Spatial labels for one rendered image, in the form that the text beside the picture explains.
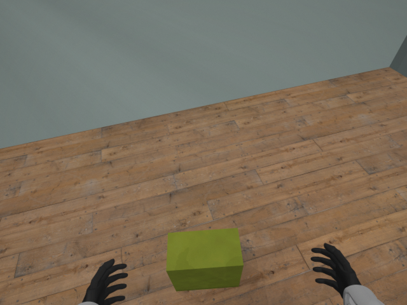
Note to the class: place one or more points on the robot right forearm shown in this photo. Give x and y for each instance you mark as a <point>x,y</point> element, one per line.
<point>359,295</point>

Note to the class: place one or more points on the left robot hand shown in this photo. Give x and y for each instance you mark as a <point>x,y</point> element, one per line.
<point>98,290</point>

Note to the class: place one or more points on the carton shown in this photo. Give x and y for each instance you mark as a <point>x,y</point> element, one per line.
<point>207,259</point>

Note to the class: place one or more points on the right robot hand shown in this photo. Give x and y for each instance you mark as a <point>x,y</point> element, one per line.
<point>341,270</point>

